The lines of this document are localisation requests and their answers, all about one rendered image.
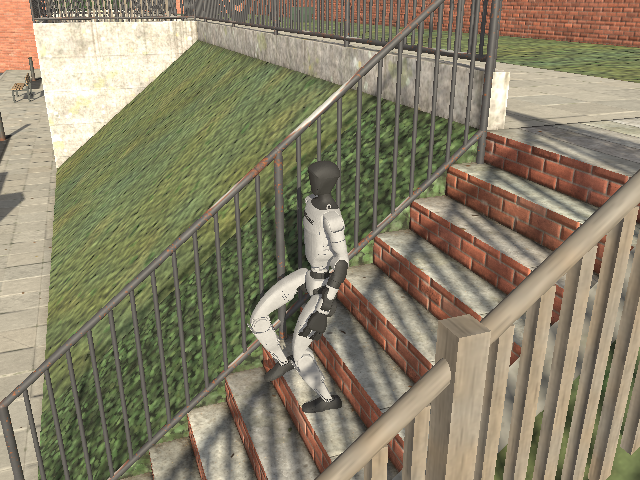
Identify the robot left hand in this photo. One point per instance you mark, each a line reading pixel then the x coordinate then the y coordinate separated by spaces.
pixel 317 322

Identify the robot head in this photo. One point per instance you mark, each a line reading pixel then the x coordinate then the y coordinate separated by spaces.
pixel 323 176

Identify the left robot forearm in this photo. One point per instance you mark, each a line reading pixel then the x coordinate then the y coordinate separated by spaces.
pixel 329 293

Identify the left robot upper arm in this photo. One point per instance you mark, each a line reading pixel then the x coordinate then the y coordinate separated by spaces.
pixel 334 226

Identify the left robot foot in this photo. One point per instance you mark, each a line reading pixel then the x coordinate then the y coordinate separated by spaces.
pixel 319 405

